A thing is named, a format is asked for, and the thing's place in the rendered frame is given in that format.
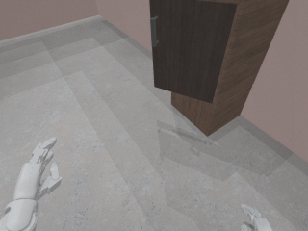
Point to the right robot hand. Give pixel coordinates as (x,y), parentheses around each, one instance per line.
(259,223)

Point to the cupboard door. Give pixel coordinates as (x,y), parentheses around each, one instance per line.
(192,35)

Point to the left robot hand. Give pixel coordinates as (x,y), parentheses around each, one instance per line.
(28,182)

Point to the handle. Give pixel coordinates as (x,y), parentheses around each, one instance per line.
(154,40)

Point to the robot left forearm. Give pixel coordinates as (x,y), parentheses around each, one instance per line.
(20,215)

